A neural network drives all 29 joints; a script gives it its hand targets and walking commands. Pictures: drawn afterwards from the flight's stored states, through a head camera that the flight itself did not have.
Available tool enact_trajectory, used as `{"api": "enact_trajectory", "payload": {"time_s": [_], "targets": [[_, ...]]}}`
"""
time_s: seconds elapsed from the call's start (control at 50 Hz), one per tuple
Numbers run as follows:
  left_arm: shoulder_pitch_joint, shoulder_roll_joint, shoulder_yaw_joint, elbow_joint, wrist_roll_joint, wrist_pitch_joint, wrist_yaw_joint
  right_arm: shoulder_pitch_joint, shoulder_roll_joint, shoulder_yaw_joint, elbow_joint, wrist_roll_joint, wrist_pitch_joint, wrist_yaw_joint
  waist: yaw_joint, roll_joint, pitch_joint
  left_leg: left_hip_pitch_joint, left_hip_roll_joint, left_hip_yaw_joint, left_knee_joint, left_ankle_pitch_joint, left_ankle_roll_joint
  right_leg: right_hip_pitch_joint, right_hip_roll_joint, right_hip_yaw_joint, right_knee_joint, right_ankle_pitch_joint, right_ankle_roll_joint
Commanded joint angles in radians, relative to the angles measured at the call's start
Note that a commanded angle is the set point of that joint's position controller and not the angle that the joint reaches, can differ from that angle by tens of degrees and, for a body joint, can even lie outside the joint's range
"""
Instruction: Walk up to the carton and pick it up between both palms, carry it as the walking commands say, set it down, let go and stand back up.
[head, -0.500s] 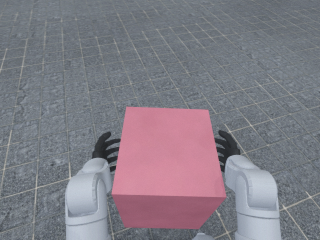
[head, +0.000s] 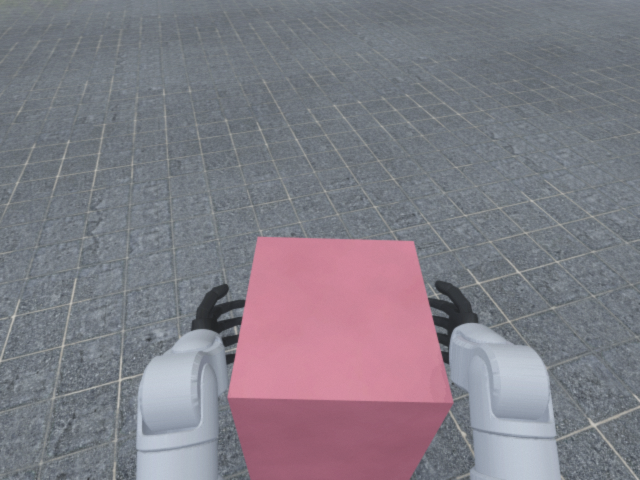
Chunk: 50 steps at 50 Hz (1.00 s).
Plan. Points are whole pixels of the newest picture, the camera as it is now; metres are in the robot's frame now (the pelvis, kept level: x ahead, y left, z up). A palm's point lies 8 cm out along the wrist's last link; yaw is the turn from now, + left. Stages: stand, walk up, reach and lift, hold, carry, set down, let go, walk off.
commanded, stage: carry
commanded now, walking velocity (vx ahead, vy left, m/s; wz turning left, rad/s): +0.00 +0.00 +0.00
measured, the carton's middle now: (332, 364) +0.28 +0.00 +0.01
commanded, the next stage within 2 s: none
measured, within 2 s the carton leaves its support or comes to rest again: neither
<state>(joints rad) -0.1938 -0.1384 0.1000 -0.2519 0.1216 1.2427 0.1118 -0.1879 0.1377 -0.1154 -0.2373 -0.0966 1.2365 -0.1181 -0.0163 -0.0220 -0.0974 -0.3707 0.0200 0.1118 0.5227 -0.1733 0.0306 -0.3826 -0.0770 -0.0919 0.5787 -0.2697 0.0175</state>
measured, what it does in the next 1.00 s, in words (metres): stands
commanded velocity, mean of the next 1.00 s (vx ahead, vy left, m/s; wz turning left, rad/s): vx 0.00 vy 0.00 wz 0.00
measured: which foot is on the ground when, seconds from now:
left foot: down 0.00-1.00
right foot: down 0.00-1.00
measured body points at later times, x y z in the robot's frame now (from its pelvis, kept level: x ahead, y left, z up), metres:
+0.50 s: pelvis -0.04 -0.01 -0.01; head -0.05 -0.01 +0.44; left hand +0.25 +0.13 +0.03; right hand +0.24 -0.17 +0.03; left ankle +0.07 +0.10 -0.73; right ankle +0.02 -0.12 -0.73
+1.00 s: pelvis +0.00 -0.01 +0.00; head -0.02 +0.00 +0.45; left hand +0.28 +0.14 +0.05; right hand +0.28 -0.15 +0.04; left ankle +0.07 +0.10 -0.73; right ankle +0.02 -0.12 -0.73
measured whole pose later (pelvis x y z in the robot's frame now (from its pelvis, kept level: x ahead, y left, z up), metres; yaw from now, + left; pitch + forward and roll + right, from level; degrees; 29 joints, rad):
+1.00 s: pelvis +0.00 -0.01 +0.00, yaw +0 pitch +2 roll +0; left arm -0.16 -0.13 0.11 -0.05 0.14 0.93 0.09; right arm -0.16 0.13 -0.10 -0.04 -0.13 0.94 -0.09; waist 0.00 -0.01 -0.09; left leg -0.41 0.03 0.10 0.53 -0.16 0.03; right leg -0.35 -0.02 -0.07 0.56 -0.26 -0.01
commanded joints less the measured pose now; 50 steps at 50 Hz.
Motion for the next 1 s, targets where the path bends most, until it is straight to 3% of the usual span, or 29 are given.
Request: {"api": "enact_trajectory", "payload": {"time_s": [0.0,0.08,0.14,0.18,0.22,0.26,0.3,0.34,0.36,0.38,0.4,0.42,0.44,0.46,0.48,0.5,0.52,0.56,0.62,0.66,0.74,0.98], "targets": [[-0.645,-0.969,-0.678,-0.103,-0.400,-0.049,-0.253,-0.665,0.972,0.717,-0.105,0.424,-0.025,0.283,0.017,0.150,-0.288,-0.053,0.180,-0.188,-0.317,-0.379,-0.029,0.207,0.017,0.011,0.048,-0.089,-0.012],[-0.660,-0.951,-0.627,0.007,-0.375,-0.084,-0.264,-0.660,0.949,0.655,0.002,0.354,-0.065,0.277,0.016,0.111,-0.257,-0.070,0.164,-0.161,-0.284,-0.393,-0.026,0.159,0.022,0.025,0.020,-0.141,-0.030],[-0.688,-0.941,-0.591,0.073,-0.363,-0.132,-0.272,-0.676,0.939,0.615,0.055,0.311,-0.115,0.270,0.008,0.014,-0.226,-0.056,0.116,-0.124,-0.196,-0.372,-0.029,0.057,-0.026,0.117,-0.128,-0.267,-0.046],[-0.712,-0.945,-0.594,0.051,-0.378,-0.157,-0.272,-0.690,0.948,0.623,0.032,0.316,-0.141,0.264,0.000,-0.072,-0.225,0.028,0.074,-0.088,-0.068,-0.257,-0.021,-0.059,-0.094,0.202,-0.262,-0.387,-0.050],[-0.684,-0.946,-0.574,0.081,-0.361,-0.179,-0.268,-0.672,0.940,0.609,0.056,0.301,-0.166,0.258,-0.002,-0.136,-0.281,0.190,0.023,-0.030,0.105,-0.080,-0.012,-0.164,-0.117,0.199,-0.319,-0.369,-0.043],[-0.654,-0.936,-0.575,0.079,-0.346,-0.203,-0.263,-0.662,0.935,0.617,0.054,0.301,-0.189,0.258,-0.003,-0.119,-0.314,0.250,0.015,-0.022,0.157,-0.081,0.003,-0.215,-0.103,0.150,-0.297,-0.370,-0.044],[-0.630,-0.887,-0.520,0.150,-0.282,-0.248,-0.254,-0.641,0.897,0.564,0.145,0.257,-0.229,0.263,-0.008,-0.071,-0.302,0.258,0.029,-0.053,0.121,-0.176,0.013,-0.273,-0.078,0.121,-0.251,-0.441,-0.044],[-0.675,-0.869,-0.536,0.078,-0.286,-0.287,-0.243,-0.680,0.892,0.582,0.099,0.282,-0.266,0.267,-0.004,0.102,-0.249,0.075,0.132,-0.221,-0.132,-0.419,0.026,-0.185,0.005,0.063,-0.083,-0.367,-0.022],[-0.701,-0.890,-0.567,0.000,-0.312,-0.285,-0.232,-0.714,0.900,0.618,0.015,0.327,-0.265,0.264,0.006,0.217,-0.278,-0.045,0.217,-0.325,-0.276,-0.574,0.036,-0.036,0.060,0.014,0.127,-0.211,-0.011],[-0.723,-0.926,-0.627,-0.137,-0.372,-0.262,-0.219,-0.737,0.930,0.688,-0.128,0.401,-0.239,0.255,0.016,0.255,-0.326,-0.119,0.245,-0.328,-0.338,-0.600,0.023,0.100,0.077,0.015,0.256,-0.140,-0.015],[-0.705,-0.941,-0.632,-0.151,-0.382,-0.235,-0.212,-0.731,0.941,0.704,-0.154,0.421,-0.208,0.248,0.028,0.237,-0.347,-0.136,0.222,-0.253,-0.327,-0.537,0.004,0.164,0.084,0.011,0.265,-0.119,-0.032],[-0.646,-0.915,-0.573,-0.027,-0.319,-0.233,-0.210,-0.679,0.915,0.643,-0.031,0.364,-0.204,0.250,0.033,0.218,-0.358,-0.112,0.201,-0.191,-0.302,-0.468,-0.009,0.184,0.092,-0.001,0.222,-0.103,-0.046],[-0.624,-0.904,-0.589,-0.039,-0.321,-0.242,-0.211,-0.644,0.900,0.646,-0.035,0.354,-0.213,0.253,0.032,0.186,-0.354,-0.064,0.182,-0.161,-0.261,-0.390,-0.017,0.182,0.076,0.019,0.115,-0.080,-0.059],[-0.605,-0.890,-0.592,-0.028,-0.313,-0.254,-0.217,-0.604,0.896,0.639,-0.012,0.333,-0.227,0.258,0.027,0.084,-0.350,-0.018,0.149,-0.139,-0.163,-0.308,-0.023,0.177,0.019,0.108,-0.041,-0.101,-0.071],[-0.586,-0.852,-0.562,0.029,-0.284,-0.273,-0.223,-0.592,0.881,0.612,0.031,0.298,-0.250,0.261,0.017,-0.044,-0.347,-0.008,0.097,-0.101,-0.067,-0.186,-0.040,0.149,-0.077,0.250,-0.170,-0.224,-0.098],[-0.574,-0.834,-0.540,0.044,-0.276,-0.295,-0.226,-0.612,0.852,0.593,0.020,0.283,-0.273,0.259,0.015,-0.101,-0.296,0.021,0.050,-0.067,0.020,-0.116,-0.029,0.025,-0.155,0.358,-0.276,-0.366,-0.114],[-0.526,-0.806,-0.446,0.176,-0.203,-0.337,-0.230,-0.590,0.802,0.505,0.142,0.204,-0.316,0.254,0.019,-0.126,-0.284,0.109,0.041,-0.074,0.095,-0.083,-0.007,-0.069,-0.166,0.343,-0.305,-0.338,-0.108],[-0.569,-0.848,-0.567,-0.047,-0.303,-0.363,-0.228,-0.646,0.849,0.642,-0.088,0.303,-0.345,0.241,0.015,-0.106,-0.280,0.160,0.051,-0.076,0.091,-0.015,0.008,-0.089,-0.129,0.237,-0.267,-0.180,-0.082],[-0.530,-0.820,-0.521,0.030,-0.252,-0.363,-0.217,-0.591,0.835,0.611,0.012,0.266,-0.332,0.238,0.016,-0.056,-0.327,0.202,0.075,-0.088,-0.008,0.007,0.012,-0.067,-0.078,0.170,-0.206,-0.146,-0.071],[-0.556,-0.818,-0.594,-0.133,-0.311,-0.342,-0.207,-0.570,0.828,0.660,-0.120,0.319,-0.317,0.232,0.014,0.020,-0.366,0.188,0.123,-0.135,-0.061,0.007,0.012,0.015,-0.057,0.147,-0.150,-0.055,-0.059],[-0.474,-0.778,-0.532,-0.012,-0.238,-0.339,-0.208,-0.471,0.773,0.576,-0.001,0.237,-0.319,0.233,0.016,0.051,-0.411,0.194,0.158,-0.153,-0.088,0.073,0.012,0.099,-0.042,0.123,-0.100,0.072,-0.059],[-0.508,-0.778,-0.529,0.019,-0.245,-0.371,-0.211,-0.502,0.775,0.573,0.019,0.232,-0.356,0.229,0.014,0.028,-0.354,0.170,0.145,-0.137,-0.062,0.107,0.010,0.084,-0.059,0.127,-0.123,0.098,-0.048]]}}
